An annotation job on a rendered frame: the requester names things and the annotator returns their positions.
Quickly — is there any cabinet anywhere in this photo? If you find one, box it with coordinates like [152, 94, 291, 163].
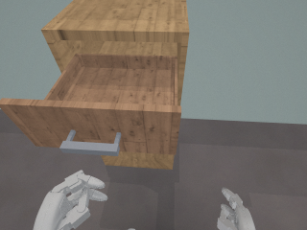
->
[41, 0, 190, 170]

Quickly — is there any robot left hand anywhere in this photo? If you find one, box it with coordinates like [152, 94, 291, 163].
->
[33, 170, 108, 230]

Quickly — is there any robot right hand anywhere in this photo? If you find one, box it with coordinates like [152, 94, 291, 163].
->
[217, 187, 256, 230]

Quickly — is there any drawer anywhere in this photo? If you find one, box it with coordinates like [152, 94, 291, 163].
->
[0, 54, 181, 155]

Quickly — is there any handle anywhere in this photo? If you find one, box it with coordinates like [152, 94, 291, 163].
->
[59, 129, 122, 156]

